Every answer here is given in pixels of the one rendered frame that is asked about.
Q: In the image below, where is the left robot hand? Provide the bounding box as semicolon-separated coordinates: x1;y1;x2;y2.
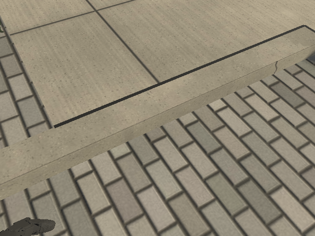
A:
0;217;56;236

